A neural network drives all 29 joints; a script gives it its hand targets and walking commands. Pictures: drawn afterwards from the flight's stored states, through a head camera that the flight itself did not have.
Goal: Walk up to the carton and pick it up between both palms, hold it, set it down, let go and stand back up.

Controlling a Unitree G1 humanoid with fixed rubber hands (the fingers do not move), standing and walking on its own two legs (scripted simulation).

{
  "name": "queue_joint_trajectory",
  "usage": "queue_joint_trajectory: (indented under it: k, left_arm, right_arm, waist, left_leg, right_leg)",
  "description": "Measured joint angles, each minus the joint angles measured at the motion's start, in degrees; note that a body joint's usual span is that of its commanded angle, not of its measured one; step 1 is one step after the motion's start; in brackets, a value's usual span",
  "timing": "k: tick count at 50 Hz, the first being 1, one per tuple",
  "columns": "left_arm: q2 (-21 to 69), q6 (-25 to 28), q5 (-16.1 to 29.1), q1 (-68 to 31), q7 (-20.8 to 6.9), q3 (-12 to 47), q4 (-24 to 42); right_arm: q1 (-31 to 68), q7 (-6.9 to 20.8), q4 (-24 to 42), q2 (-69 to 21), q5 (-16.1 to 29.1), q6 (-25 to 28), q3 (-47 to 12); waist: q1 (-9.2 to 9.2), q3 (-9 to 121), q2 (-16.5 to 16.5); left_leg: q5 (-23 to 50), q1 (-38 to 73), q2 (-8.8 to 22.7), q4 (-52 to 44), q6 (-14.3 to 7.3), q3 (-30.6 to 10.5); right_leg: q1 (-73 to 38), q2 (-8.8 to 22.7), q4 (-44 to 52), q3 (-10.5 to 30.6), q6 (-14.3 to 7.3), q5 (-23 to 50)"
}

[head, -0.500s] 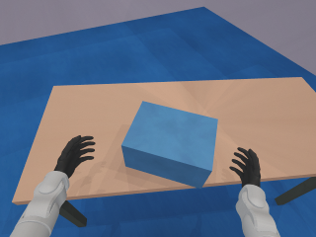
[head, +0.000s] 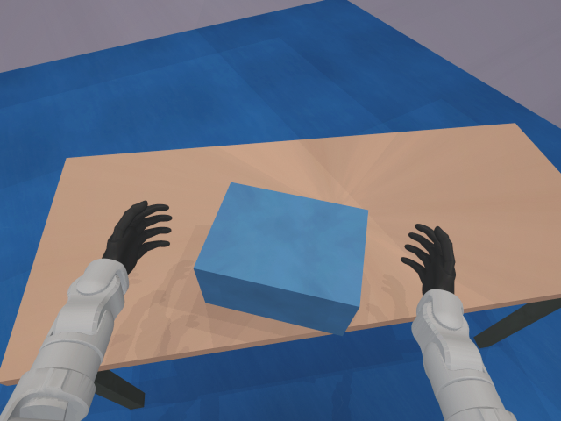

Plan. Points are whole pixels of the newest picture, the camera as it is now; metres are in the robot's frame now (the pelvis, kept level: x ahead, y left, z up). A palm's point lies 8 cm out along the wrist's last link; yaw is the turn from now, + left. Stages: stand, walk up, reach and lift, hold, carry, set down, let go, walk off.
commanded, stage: reach and lift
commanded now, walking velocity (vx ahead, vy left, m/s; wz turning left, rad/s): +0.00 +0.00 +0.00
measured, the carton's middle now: (285, 257) +0.39 -0.04 -0.10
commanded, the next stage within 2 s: none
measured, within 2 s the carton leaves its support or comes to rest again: neither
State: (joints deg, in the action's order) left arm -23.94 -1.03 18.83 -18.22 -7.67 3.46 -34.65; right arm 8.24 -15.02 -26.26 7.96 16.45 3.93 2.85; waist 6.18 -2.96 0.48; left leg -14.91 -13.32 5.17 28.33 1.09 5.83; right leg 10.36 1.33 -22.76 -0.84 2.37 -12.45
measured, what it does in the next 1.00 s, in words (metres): stands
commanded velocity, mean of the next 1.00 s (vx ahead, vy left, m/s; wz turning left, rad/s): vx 0.00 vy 0.00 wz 0.00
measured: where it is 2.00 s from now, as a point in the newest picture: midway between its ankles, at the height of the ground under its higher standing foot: outside the picture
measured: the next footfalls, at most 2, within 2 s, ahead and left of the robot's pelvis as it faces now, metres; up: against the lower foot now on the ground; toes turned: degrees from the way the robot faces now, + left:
none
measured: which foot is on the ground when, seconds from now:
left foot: down 0.00-1.00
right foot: down 0.00-1.00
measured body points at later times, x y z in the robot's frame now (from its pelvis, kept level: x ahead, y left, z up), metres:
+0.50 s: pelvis -0.02 +0.01 -0.01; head +0.02 +0.03 +0.44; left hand +0.43 +0.18 +0.05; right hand +0.33 -0.26 +0.04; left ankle +0.00 +0.12 -0.74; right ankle -0.01 -0.15 -0.74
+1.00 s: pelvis -0.03 +0.00 -0.02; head +0.04 +0.04 +0.42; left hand +0.46 +0.15 +0.03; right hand +0.35 -0.27 +0.03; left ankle +0.00 +0.12 -0.74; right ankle -0.01 -0.15 -0.74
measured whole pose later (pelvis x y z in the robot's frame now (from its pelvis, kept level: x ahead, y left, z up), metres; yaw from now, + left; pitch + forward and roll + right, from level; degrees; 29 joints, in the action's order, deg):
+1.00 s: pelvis -0.03 +0.00 -0.02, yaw +1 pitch +19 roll -3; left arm -22.6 10.9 19.5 -55.7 -4.3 12.6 -80.9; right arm 44.2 -12.0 -67.7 9.9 20.4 10.8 2.3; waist 14.1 11.8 -0.9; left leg -14.8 -43.3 5.1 39.4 0.3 2.9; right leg 39.2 1.8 -33.8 -2.7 2.4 -13.1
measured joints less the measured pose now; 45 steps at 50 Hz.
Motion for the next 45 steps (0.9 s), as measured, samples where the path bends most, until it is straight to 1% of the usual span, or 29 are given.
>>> queue_joint_trajectory:
  k: [3, 10, 12, 14, 16, 20, 24, 28, 31, 33, 35, 37, 40, 43, 45]
  left_arm:
    - [0.5, 0.1, -0.2, -2.0, 0.2, -0.2, -2.0]
    - [-0.7, 0.9, 1.8, -10.3, 0.6, 1.6, -11.5]
    - [-1.4, 1.1, 2.4, -12.9, 0.8, 2.4, -14.9]
    - [-1.9, 1.3, 2.4, -15.0, 1.2, 3.0, -16.8]
    - [-2.0, 1.7, 2.1, -16.3, 1.4, 3.4, -17.7]
    - [-1.2, 2.5, 1.6, -19.6, 1.8, 3.9, -20.7]
    - [-0.6, 3.1, 1.8, -23.1, 2.4, 5.5, -24.7]
    - [-0.6, 4.3, 2.7, -26.6, 2.8, 7.3, -29.8]
    - [-0.5, 5.4, 3.2, -29.1, 3.0, 8.0, -33.1]
    - [-0.3, 5.9, 2.6, -30.3, 3.4, 8.3, -34.3]
    - [0.1, 6.4, 2.6, -31.7, 3.6, 8.4, -36.3]
    - [0.2, 7.0, 2.9, -33.8, 3.8, 8.9, -39.0]
    - [-0.3, 8.2, 4.0, -35.0, 4.4, 10.1, -39.9]
    - [-0.1, 9.2, 2.6, -37.2, 4.1, 9.1, -43.7]
    - [-0.1, 9.5, 1.8, -37.3, 4.2, 9.2, -43.7]
  right_arm:
    - [1.7, 0.2, -1.4, 0.7, -0.1, -0.3, 0.2]
    - [7.6, 0.2, -5.7, 1.7, 1.2, -3.1, -0.4]
    - [10.2, 0.5, -7.8, 1.5, 1.0, -3.6, -0.1]
    - [12.8, 0.7, -10.1, 1.4, 1.2, -3.8, 0.2]
    - [15.0, 0.9, -12.1, 1.1, 1.4, -3.2, 0.8]
    - [18.7, 1.5, -16.7, 1.6, 1.6, -2.6, 1.4]
    - [22.3, 1.9, -21.3, 2.1, 1.7, -1.8, 1.8]
    - [26.1, 2.2, -26.2, 1.8, 1.7, -1.0, 2.9]
    - [28.3, 2.3, -28.7, 2.0, 2.4, -0.2, 2.0]
    - [29.7, 2.6, -31.1, 1.9, 2.6, 0.6, 1.8]
    - [30.6, 2.6, -32.4, 2.2, 3.2, 0.9, 1.4]
    - [32.2, 2.8, -34.5, 2.3, 2.8, 1.1, 1.9]
    - [33.4, 2.8, -34.9, 1.9, 2.8, 1.8, 2.7]
    - [35.1, 3.0, -37.1, 2.1, 2.6, 3.1, 1.4]
    - [36.1, 3.1, -39.0, 1.9, 3.1, 3.9, 1.5]
  waist:
    - [0.29, 1.0, 0.1]
    - [1.43, 2.4, 0.8]
    - [1.87, 2.8, 1.1]
    - [2.15, 3.3, 1.2]
    - [2.69, 4.0, 1.1]
    - [3.02, 5.4, 0.9]
    - [3.61, 6.8, 0.3]
    - [4.71, 8.3, -0.3]
    - [5.23, 9.3, -0.4]
    - [5.58, 10.0, -0.4]
    - [5.81, 11.1, -0.5]
    - [6.26, 12.0, -0.7]
    - [6.87, 14.0, -1.1]
    - [7.47, 14.7, -1.3]
    - [7.85, 14.9, -1.4]
  left_leg:
    - [0.3, -0.5, 0.0, -0.3, -0.1, 0.2]
    - [0.6, -3.2, -0.2, 0.8, -0.4, -0.1]
    - [0.6, -4.5, -0.2, 1.4, -0.5, -0.2]
    - [0.6, -5.9, -0.2, 2.0, -0.5, -0.1]
    - [0.7, -7.4, -0.1, 2.6, -0.5, -0.3]
    - [0.6, -9.9, -0.1, 3.6, -0.6, -0.7]
    - [0.3, -12.7, -0.1, 5.1, -0.7, -1.3]
    - [0.0, -15.7, -0.3, 6.6, -0.9, -1.8]
    - [-0.1, -17.8, -0.3, 7.5, -1.0, -1.8]
    - [0.0, -19.1, -0.3, 7.8, -0.9, -1.8]
    - [0.0, -20.9, -0.3, 8.2, -0.9, -1.9]
    - [0.1, -22.8, -0.3, 8.8, -1.0, -2.2]
    - [0.2, -25.9, -0.3, 9.4, -0.9, -2.3]
    - [0.1, -27.7, -0.2, 10.0, -0.9, -2.5]
    - [0.1, -28.5, -0.2, 10.3, -0.8, -2.7]
  right_leg:
    - [0.7, 0.0, 0.1, 0.2, 0.0, 0.3]
    - [3.5, 0.2, -1.6, 0.0, 0.0, 0.1]
    - [4.8, 0.3, -2.3, 0.0, -0.1, 0.1]
    - [6.3, 0.3, -2.9, 0.1, -0.1, 0.1]
    - [7.5, 0.2, -3.1, -0.1, 0.0, 0.3]
    - [9.5, 0.2, -3.4, -0.3, 0.0, 0.6]
    - [11.8, 0.3, -4.5, -0.8, 0.2, 0.3]
    - [14.6, 0.5, -5.9, -1.2, 0.2, -0.1]
    - [16.9, 0.5, -7.0, -1.1, 0.3, -0.3]
    - [18.2, 0.5, -7.3, -1.1, 0.2, -0.3]
    - [19.9, 0.5, -7.8, -1.2, 0.2, -0.3]
    - [21.8, 0.6, -8.6, -1.4, 0.2, -0.4]
    - [24.9, 0.6, -9.3, -1.5, 0.1, -0.4]
    - [26.6, 0.5, -9.9, -1.6, 0.1, -0.4]
    - [27.4, 0.5, -10.2, -1.7, 0.1, -0.5]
